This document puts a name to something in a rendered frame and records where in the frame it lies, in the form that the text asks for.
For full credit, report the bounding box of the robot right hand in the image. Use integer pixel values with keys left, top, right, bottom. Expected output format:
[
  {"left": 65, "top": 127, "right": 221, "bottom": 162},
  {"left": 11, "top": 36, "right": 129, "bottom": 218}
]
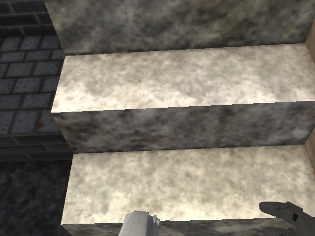
[{"left": 252, "top": 202, "right": 315, "bottom": 236}]

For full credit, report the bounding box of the left robot thigh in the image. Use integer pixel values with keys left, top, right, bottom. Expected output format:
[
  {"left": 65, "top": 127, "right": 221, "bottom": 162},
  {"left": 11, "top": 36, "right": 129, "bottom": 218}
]
[{"left": 118, "top": 210, "right": 160, "bottom": 236}]

